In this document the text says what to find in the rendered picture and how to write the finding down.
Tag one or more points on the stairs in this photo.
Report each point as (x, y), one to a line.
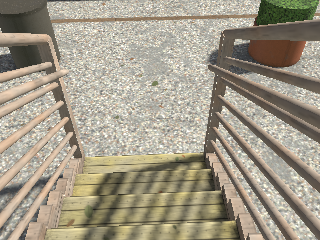
(145, 197)

